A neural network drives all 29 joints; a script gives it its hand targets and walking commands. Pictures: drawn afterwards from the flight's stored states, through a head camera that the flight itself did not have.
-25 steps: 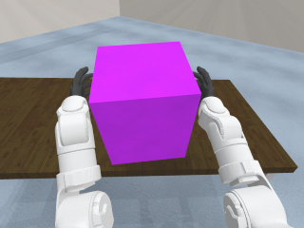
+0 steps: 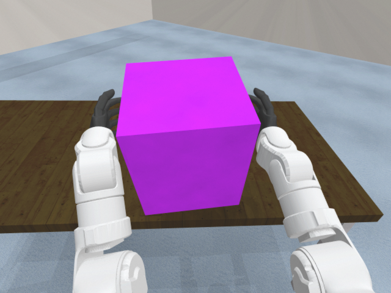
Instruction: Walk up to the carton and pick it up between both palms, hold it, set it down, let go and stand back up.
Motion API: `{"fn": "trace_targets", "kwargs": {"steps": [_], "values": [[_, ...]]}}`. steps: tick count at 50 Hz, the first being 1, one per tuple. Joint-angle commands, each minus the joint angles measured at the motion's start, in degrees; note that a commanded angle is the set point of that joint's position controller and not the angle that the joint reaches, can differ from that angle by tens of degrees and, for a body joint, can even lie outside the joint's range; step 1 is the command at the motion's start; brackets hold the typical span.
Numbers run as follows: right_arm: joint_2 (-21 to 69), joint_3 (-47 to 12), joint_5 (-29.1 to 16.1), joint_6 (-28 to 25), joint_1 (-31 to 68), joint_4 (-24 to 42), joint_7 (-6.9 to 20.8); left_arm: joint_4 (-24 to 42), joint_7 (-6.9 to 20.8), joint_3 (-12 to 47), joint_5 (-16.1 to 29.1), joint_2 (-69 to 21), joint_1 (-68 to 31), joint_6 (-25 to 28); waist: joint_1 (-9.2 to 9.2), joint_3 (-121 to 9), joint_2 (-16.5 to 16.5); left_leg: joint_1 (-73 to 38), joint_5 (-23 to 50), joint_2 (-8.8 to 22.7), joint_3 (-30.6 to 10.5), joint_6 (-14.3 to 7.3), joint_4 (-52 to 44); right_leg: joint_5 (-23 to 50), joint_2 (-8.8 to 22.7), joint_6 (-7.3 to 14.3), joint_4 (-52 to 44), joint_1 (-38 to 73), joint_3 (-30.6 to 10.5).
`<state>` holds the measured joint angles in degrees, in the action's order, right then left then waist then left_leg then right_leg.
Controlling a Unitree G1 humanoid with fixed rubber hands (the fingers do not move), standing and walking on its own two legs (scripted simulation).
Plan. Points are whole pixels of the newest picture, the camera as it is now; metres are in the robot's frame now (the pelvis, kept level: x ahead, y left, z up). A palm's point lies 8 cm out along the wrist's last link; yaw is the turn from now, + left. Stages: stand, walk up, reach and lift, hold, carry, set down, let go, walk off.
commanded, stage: hold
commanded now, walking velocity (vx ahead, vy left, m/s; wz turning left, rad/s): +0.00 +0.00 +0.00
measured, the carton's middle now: (186, 139) +0.39 +0.01 +0.17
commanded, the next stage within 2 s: none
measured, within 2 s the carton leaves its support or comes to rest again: neither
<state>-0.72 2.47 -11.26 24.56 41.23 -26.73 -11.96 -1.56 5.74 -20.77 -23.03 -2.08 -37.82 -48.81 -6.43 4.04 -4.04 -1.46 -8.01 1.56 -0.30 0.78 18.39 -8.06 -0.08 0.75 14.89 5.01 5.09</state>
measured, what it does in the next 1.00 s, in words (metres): stands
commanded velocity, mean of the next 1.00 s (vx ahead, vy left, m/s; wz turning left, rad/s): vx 0.00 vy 0.00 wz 0.00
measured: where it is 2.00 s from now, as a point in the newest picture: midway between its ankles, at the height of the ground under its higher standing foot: outside the picture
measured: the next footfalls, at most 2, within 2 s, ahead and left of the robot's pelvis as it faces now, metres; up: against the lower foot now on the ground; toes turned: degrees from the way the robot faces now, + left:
none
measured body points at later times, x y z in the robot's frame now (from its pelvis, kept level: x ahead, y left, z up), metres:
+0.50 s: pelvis +0.00 +0.00 +0.00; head -0.07 +0.03 +0.44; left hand +0.37 +0.17 +0.23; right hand +0.37 -0.14 +0.22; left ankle +0.04 +0.13 -0.75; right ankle +0.02 -0.11 -0.75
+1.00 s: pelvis +0.00 +0.00 +0.00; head -0.06 +0.03 +0.44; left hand +0.37 +0.16 +0.22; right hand +0.37 -0.14 +0.22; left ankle +0.04 +0.12 -0.75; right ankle +0.02 -0.11 -0.75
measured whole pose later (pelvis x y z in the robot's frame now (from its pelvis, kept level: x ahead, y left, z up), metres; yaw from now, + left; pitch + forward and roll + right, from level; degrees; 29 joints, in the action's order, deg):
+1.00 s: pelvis +0.00 +0.00 +0.00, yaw +0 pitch -12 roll -1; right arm -0.3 3.2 -10.8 24.7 41.9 -27.4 -11.9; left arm -3.2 5.8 -21.2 -22.5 -1.6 -38.8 -48.2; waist -6.3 3.3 -3.8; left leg -0.9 -7.8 1.5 -0.3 0.7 18.5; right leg -8.1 -0.1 0.8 15.3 4.4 4.9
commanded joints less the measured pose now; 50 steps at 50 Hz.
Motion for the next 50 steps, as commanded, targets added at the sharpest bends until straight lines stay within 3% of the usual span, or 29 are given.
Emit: {"fn": "trace_targets", "kwargs": {"steps": [1,3,4,5,7,8,10,12,13,15,16,17,18,19,21,22,24,27,29,33,36,38,40,41,44,45,46,47,50], "values": [[23.9,-19.4,-5.9,-4.9,41.2,21.1,6.7,8.3,8.1,27.2,11.6,-22.5,-33.5,4.2,-0.61,-24.9,5.4,-4.0,13.7,-4.5,3.8,0.2,-0.6,12.9,-3.5,-2.1,-0.1,6.5,0.8],[23.9,-18.9,-5.4,-4.5,42.2,20.2,6.4,5.9,8.2,25.7,10.5,-22.3,-32.0,3.8,-0.07,-22.4,5.8,-2.8,12.2,-4.8,3.8,0.2,-0.9,11.9,-3.1,-2.0,-0.5,6.0,0.5],[22.6,-18.0,-5.3,-3.9,40.5,18.0,6.5,5.3,8.4,25.3,10.1,-22.2,-32.3,3.5,-0.77,-21.1,5.5,-1.8,9.9,-4.2,3.5,0.1,-1.8,9.2,-3.4,-1.8,-0.3,5.8,0.9],[23.3,-17.9,-5.3,-4.0,41.6,18.2,6.7,5.1,8.5,25.0,10.0,-22.3,-32.4,3.5,0.35,-21.3,5.3,-1.4,8.7,-4.2,3.9,-0.2,-2.3,7.7,-3.4,-1.8,-0.5,5.6,0.6],[23.2,-17.6,-5.2,-3.6,41.1,17.1,7.0,5.2,8.4,24.3,9.9,-21.0,-33.1,3.3,0.44,-20.2,5.6,-0.6,7.2,-4.2,4.1,-0.3,-2.6,7.2,-3.0,-1.8,-0.3,5.4,0.5],[22.2,-16.7,-4.5,-3.5,40.7,17.6,6.9,4.5,8.9,25.0,10.4,-21.6,-32.9,3.1,-1.34,-21.0,4.3,-1.0,6.6,-4.3,4.0,-0.4,-2.5,7.3,-3.1,-1.9,-0.9,4.8,0.5],[22.4,-16.6,-4.4,-3.8,42.8,17.5,6.9,3.0,9.1,24.3,9.7,-21.9,-32.7,2.9,-0.14,-20.2,5.5,-0.2,5.6,-4.1,3.9,-0.4,-3.0,5.7,-3.1,-1.6,-0.7,4.6,0.5],[23.4,-17.2,-5.0,-4.5,43.1,19.3,7.0,5.9,9.1,26.5,11.2,-23.3,-34.8,3.7,-0.81,-22.4,6.0,-0.9,8.8,-4.1,3.8,0.2,-2.4,8.1,-3.4,-1.5,-0.1,5.8,0.7],[24.3,-18.4,-5.9,-4.6,44.1,19.8,7.1,6.0,8.5,26.3,11.6,-23.0,-35.2,4.1,0.28,-24.3,5.9,-1.2,9.3,-4.1,3.9,0.0,-2.1,8.8,-3.4,-1.9,0.1,5.7,0.6],[24.1,-19.3,-5.8,-4.5,42.8,20.5,7.1,7.0,8.1,25.9,11.4,-23.3,-32.9,4.0,0.47,-25.4,5.6,-3.1,13.0,-4.2,3.9,0.7,-1.2,11.7,-3.6,-1.8,0.3,6.1,0.8],[23.6,-17.5,-4.9,-3.8,41.8,17.2,6.8,4.3,8.4,25.0,10.8,-22.7,-33.0,3.7,-0.32,-22.5,5.7,-2.3,10.0,-4.2,3.9,0.3,-1.8,9.0,-3.3,-1.9,-0.5,4.6,0.4],[23.0,-17.7,-5.4,-4.1,41.9,18.7,6.9,5.7,8.3,25.8,11.0,-22.4,-33.1,3.6,-0.68,-23.9,5.8,-2.8,10.6,-3.9,3.7,0.7,-1.7,9.9,-3.6,-1.7,-0.1,5.7,0.8],[22.7,-16.7,-4.6,-3.6,41.9,15.5,7.0,3.2,8.6,24.2,10.1,-21.6,-33.9,3.5,-0.34,-21.2,5.2,-0.7,6.5,-4.0,3.8,0.2,-2.6,6.1,-3.3,-1.8,-0.5,4.4,0.8],[23.5,-16.5,-3.9,-3.8,42.4,17.2,6.8,2.9,8.9,24.1,10.5,-21.2,-33.5,3.4,-0.74,-20.8,3.9,-0.7,5.9,-4.2,4.0,-0.9,-2.5,6.6,-2.9,-2.2,-1.1,4.1,0.4],[23.6,-16.4,-4.2,-3.6,42.6,16.0,7.1,3.0,9.3,23.6,10.0,-21.7,-34.0,3.4,-0.10,-20.3,4.1,0.1,5.5,-4.2,4.3,-0.9,-3.1,5.8,-3.1,-1.9,-0.9,4.8,0.2],[22.4,-15.1,-3.7,-3.6,43.0,14.9,7.1,1.0,9.2,23.5,10.1,-21.7,-34.4,3.4,-0.91,-20.0,4.1,0.0,2.9,-3.9,3.8,-0.8,-3.7,3.6,-3.1,-1.7,-1.0,4.3,0.7],[24.2,-15.4,-3.6,-4.0,44.4,15.1,7.6,2.2,8.9,24.2,10.9,-23.0,-36.3,4.0,0.00,-21.5,5.2,0.3,3.7,-3.8,4.0,-0.5,-3.8,3.5,-3.2,-1.8,-0.5,3.5,0.6],[23.6,-15.0,-3.6,-4.3,43.9,15.6,7.4,1.8,8.9,25.1,10.7,-23.3,-35.4,4.0,-1.34,-22.0,5.7,-0.7,6.0,-3.8,3.7,-0.2,-2.8,6.7,-3.2,-1.6,-0.5,4.2,0.4],[22.9,-15.1,-3.8,-4.2,43.7,14.0,7.5,0.1,8.7,23.1,9.3,-22.3,-33.8,3.7,0.20,-20.2,5.9,-0.5,6.7,-3.7,3.8,0.1,-3.3,5.5,-3.5,-1.5,-0.4,4.5,0.9],[23.0,-15.2,-4.0,-4.4,42.5,14.9,7.4,3.3,8.4,25.2,11.0,-23.3,-35.2,4.1,-1.41,-22.6,6.3,-1.7,8.7,-3.7,3.8,0.6,-2.3,8.3,-3.4,-1.3,-0.3,5.0,0.6],[23.3,-16.7,-5.1,-4.5,42.3,15.7,7.5,3.9,8.4,23.8,9.9,-22.6,-33.5,4.0,0.44,-23.0,6.0,-1.5,9.7,-4.0,4.1,0.1,-2.7,8.4,-3.4,-1.8,-0.2,5.5,0.7],[23.8,-17.9,-5.8,-4.8,43.1,18.0,7.3,5.4,8.0,25.3,10.7,-22.8,-33.6,4.1,0.26,-24.1,5.8,-2.4,11.3,-4.2,3.7,0.2,-1.4,10.3,-3.4,-1.9,0.1,5.4,0.6],[22.8,-16.9,-4.8,-4.2,41.7,16.1,7.0,4.1,8.4,24.8,10.0,-21.9,-33.9,3.9,-1.09,-22.4,4.8,-2.3,9.2,-4.2,3.8,0.0,-2.1,9.3,-3.3,-2.0,-0.8,5.5,0.9],[22.6,-17.5,-5.2,-4.0,42.2,16.4,7.0,3.0,8.4,23.7,9.3,-21.7,-32.2,3.4,0.51,-20.8,5.0,-1.6,8.4,-4.2,3.9,-0.2,-2.4,7.9,-3.3,-1.9,-1.0,5.0,0.5],[23.9,-16.6,-4.5,-4.4,42.8,16.2,7.3,3.9,8.5,24.9,10.8,-22.8,-34.4,4.0,-0.85,-22.1,5.2,-0.8,6.4,-4.2,4.0,-0.3,-2.6,6.8,-3.0,-1.7,-0.8,5.4,0.4],[24.2,-17.4,-4.4,-4.7,44.1,19.0,7.0,2.9,8.5,24.7,10.8,-22.6,-33.5,4.0,-0.25,-21.2,3.6,-0.8,6.4,-4.4,4.0,-0.9,-2.5,7.0,-3.1,-2.2,-1.2,4.7,0.4],[24.4,-17.2,-5.1,-4.6,44.0,18.1,7.2,4.3,8.5,25.0,11.0,-22.8,-34.6,4.1,0.26,-22.0,5.6,-1.1,7.4,-4.4,3.9,-0.6,-2.2,7.8,-2.9,-2.0,-0.6,4.3,0.2],[23.9,-16.2,-4.2,-4.5,43.8,17.6,6.9,3.3,8.7,25.8,11.5,-23.3,-35.2,4.2,-1.48,-21.5,5.1,-0.6,6.6,-4.3,3.7,-0.6,-2.0,7.5,-2.8,-2.0,-0.8,3.9,0.3],[23.2,-15.8,-3.2,-3.9,42.8,13.7,7.2,1.4,8.4,23.0,9.4,-21.4,-35.2,3.9,0.16,-19.6,5.0,-1.0,5.5,-4.1,3.9,-0.5,-3.2,4.9,-2.8,-1.9,-1.0,3.0,0.6]]}}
